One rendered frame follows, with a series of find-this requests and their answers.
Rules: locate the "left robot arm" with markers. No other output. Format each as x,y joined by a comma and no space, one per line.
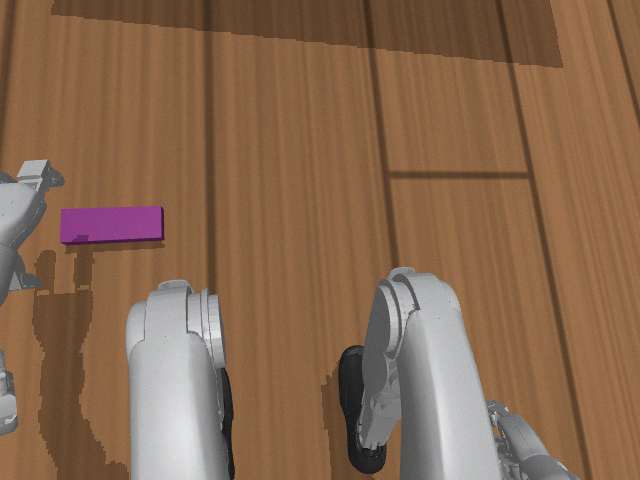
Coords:
8,408

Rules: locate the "right robot arm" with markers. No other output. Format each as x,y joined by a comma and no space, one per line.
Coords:
544,467

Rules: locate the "left robot hand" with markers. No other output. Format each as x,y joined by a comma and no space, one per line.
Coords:
22,207

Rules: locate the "right robot foot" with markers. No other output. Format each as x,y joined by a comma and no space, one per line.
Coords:
351,387

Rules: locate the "small box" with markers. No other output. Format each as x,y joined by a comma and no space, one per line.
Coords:
81,226

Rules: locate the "right robot hand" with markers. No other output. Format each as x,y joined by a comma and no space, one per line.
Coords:
517,442

